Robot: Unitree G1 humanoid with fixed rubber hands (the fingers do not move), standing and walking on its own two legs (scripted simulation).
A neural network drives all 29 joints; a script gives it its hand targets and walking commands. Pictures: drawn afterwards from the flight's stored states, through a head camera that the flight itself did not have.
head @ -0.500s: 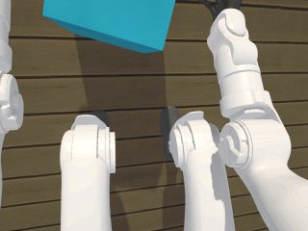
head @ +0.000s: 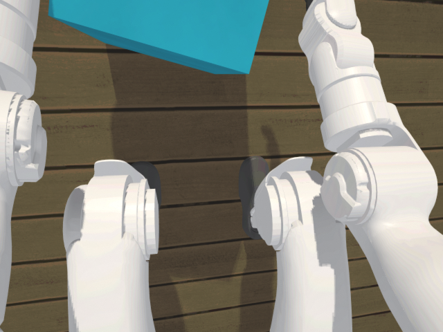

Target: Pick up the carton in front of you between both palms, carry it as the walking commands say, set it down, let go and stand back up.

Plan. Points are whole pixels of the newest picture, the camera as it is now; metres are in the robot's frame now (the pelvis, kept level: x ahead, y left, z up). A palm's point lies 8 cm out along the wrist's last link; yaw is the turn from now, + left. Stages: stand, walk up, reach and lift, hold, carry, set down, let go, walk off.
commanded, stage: reach and lift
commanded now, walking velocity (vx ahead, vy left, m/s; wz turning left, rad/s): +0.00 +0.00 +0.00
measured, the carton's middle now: out of the picture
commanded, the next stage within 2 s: none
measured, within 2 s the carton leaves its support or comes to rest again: leaves its support in 0.52 s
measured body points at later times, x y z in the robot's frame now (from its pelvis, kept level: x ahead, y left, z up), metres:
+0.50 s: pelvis +0.00 +0.00 -0.01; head +0.36 +0.08 +0.24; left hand +0.57 +0.21 -0.18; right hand +0.56 -0.09 -0.17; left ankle +0.10 +0.12 -0.34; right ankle +0.12 -0.14 -0.34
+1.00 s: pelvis -0.01 -0.02 +0.09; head +0.27 +0.06 +0.44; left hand +0.51 +0.21 +0.02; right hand +0.51 -0.09 +0.02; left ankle +0.10 +0.12 -0.34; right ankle +0.13 -0.14 -0.34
